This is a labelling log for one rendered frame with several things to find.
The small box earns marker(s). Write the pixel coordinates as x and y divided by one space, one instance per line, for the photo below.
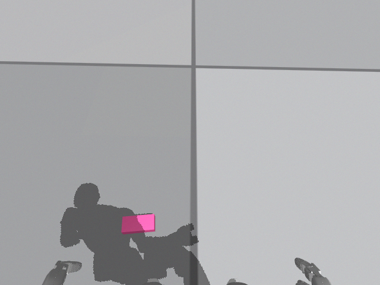
138 224

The right robot hand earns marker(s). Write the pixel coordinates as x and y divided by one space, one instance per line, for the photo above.
312 273

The left robot hand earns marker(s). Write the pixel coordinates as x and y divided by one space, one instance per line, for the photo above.
58 275

